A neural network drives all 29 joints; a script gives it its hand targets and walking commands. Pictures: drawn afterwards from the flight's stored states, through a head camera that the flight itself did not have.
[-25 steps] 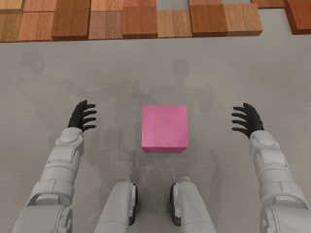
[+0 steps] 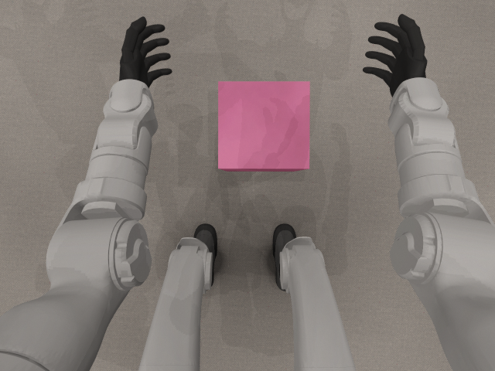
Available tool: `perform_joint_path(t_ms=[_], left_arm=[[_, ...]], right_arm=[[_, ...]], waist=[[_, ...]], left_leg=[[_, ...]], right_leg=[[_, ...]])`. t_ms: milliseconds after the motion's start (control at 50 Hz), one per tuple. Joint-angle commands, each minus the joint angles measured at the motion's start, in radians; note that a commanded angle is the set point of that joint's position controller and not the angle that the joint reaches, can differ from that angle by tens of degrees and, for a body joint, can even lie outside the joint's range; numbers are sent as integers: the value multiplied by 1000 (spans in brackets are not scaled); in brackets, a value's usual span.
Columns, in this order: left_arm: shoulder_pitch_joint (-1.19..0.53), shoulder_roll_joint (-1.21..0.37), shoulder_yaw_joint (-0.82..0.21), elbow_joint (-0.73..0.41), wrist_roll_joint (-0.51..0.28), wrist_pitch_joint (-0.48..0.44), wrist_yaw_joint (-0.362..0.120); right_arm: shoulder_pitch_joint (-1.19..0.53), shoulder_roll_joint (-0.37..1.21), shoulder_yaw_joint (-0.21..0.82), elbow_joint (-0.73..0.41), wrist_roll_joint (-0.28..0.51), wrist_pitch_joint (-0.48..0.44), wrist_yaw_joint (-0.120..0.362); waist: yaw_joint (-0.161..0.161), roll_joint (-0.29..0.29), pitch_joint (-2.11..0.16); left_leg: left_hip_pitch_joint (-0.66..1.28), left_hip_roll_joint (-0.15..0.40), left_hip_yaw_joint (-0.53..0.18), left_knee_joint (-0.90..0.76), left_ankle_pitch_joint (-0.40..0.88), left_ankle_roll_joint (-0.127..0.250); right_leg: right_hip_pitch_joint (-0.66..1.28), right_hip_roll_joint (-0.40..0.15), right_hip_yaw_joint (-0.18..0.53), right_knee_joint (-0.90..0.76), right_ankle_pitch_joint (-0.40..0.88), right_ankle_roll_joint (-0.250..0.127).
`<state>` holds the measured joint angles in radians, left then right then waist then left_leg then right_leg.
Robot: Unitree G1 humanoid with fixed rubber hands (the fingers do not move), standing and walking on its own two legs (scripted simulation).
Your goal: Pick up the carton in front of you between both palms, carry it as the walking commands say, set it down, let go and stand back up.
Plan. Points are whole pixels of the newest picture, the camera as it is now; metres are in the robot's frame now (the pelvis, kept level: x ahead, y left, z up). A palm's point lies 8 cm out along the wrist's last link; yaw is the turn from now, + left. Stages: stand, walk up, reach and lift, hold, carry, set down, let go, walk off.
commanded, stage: reach and lift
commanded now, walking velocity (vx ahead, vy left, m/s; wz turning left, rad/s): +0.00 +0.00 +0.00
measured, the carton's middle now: (261, 133) +0.49 -0.04 -0.50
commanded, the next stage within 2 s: none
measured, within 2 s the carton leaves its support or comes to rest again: leaves its support in 1.56 s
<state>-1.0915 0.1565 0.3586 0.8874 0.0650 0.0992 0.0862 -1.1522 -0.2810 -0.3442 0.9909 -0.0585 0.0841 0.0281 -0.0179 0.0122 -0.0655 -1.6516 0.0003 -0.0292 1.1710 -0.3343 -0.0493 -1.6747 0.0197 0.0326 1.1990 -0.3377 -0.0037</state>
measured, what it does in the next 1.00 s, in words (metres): lowers itself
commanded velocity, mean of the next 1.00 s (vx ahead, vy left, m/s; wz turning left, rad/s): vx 0.00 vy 0.00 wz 0.00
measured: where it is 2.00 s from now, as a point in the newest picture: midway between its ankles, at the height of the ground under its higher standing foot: (243, 269)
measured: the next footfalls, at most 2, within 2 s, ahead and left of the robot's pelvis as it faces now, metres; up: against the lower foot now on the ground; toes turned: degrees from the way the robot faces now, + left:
none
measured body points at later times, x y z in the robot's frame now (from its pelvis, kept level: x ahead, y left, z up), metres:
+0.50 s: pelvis -0.03 +0.01 -0.20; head +0.32 -0.01 +0.08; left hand +0.51 +0.16 -0.36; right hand +0.49 -0.23 -0.36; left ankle +0.08 +0.15 -0.59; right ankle +0.08 -0.11 -0.59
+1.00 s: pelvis -0.03 +0.01 -0.26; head +0.33 -0.02 -0.01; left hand +0.52 +0.14 -0.44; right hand +0.50 -0.22 -0.44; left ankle +0.08 +0.14 -0.59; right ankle +0.08 -0.11 -0.59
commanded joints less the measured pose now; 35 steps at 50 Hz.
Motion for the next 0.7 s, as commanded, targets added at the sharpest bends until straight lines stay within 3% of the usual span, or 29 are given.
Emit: perform_joint_path(t_ms=[0, 80, 180, 320, 440, 500, 600, 680], left_arm=[[-109, 71, 19, -74, 17, -46, -1], [-84, 69, -11, -79, -6, -67, 12], [-119, 103, -111, -137, -100, -75, 41], [-225, 158, -194, -198, -205, -36, 78], [-350, 186, -193, -98, -225, -11, 86], [-402, 200, -190, -13, -227, -18, 83], [-478, 227, -202, 91, -240, -50, 74], [-535, 250, -234, 103, -274, -75, 72]], right_arm=[[-129, -64, -18, -84, -15, -42, -8], [-79, -76, -8, -94, 8, -63, -23], [-95, -156, 68, -144, 114, -82, -41], [-211, -241, 157, -191, 223, -55, -54], [-331, -262, 172, -87, 238, -28, -61], [-389, -262, 189, -8, 245, -32, -65], [-476, -274, 224, 88, 259, -59, -78], [-529, -296, 256, 104, 286, -83, -89]], waist=[[-12, -62, -900], [-24, -35, -928], [-32, 7, -1083], [-39, -2, -1170], [-42, -21, -991], [-34, -25, -886], [-29, -31, -793], [-33, -31, -833]], left_leg=[[215, -87, 87, 65, 226, -9], [136, -85, 79, 201, 273, -16], [182, -85, 69, 386, 359, -21], [189, -83, 90, 567, 235, -24], [55, -62, 101, 645, 2, -20], [-8, -52, 99, 683, -55, -16], [-73, -42, 90, 756, -55, -13], [-55, -38, 88, 815, -1, -15]], right_leg=[[545, 38, -22, 31, 402, 51], [382, 40, -27, 164, 423, 51], [250, 39, -48, 343, 439, 53], [171, 25, -80, 516, 290, 57], [59, -1, -79, 589, 56, 52], [4, -13, -68, 626, -11, 50], [-30, -24, -48, 699, -14, 47], [6, -28, -38, 759, 48, 44]])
